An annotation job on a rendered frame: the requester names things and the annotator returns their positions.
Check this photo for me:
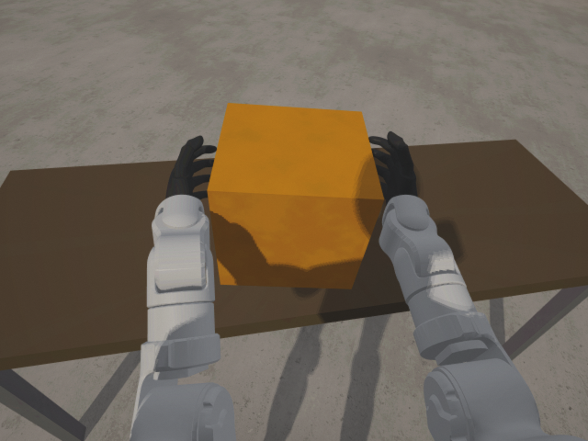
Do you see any table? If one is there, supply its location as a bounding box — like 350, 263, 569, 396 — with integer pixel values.
0, 140, 588, 441

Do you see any right robot forearm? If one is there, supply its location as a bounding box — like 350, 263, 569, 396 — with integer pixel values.
379, 195, 540, 424

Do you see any robot right upper arm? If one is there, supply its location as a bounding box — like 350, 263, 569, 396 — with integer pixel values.
424, 358, 587, 441

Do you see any carton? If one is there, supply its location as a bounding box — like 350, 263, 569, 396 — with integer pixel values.
207, 103, 384, 289

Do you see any left robot hand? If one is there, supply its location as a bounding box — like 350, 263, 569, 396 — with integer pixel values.
165, 135, 217, 199

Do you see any left robot forearm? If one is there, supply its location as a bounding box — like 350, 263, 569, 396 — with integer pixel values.
130, 195, 221, 441

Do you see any robot left upper arm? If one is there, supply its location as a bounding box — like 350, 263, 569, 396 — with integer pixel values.
131, 382, 236, 441

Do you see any right robot hand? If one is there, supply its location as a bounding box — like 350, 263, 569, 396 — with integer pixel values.
368, 131, 418, 206

